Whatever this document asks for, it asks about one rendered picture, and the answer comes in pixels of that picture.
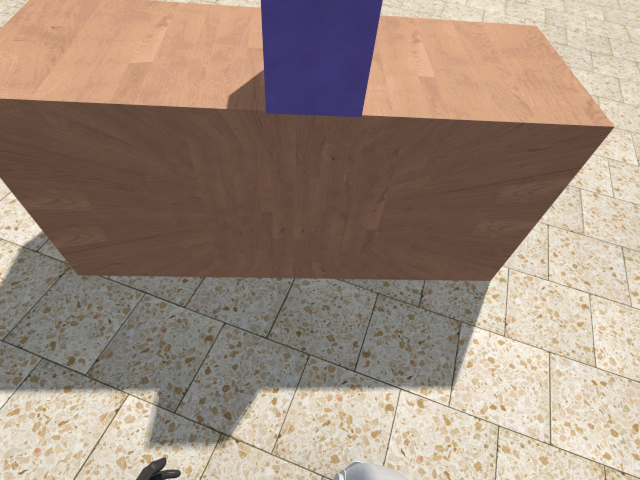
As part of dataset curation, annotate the pedestal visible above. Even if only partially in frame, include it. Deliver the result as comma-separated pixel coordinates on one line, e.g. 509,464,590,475
0,0,615,281

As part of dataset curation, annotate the robot left hand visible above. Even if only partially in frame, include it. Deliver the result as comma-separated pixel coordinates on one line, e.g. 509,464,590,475
136,457,181,480

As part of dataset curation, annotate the carton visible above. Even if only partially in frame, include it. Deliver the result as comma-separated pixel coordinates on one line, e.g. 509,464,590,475
261,0,383,117

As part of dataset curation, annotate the robot right shin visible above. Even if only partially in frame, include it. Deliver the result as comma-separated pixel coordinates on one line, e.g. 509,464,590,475
344,461,363,470

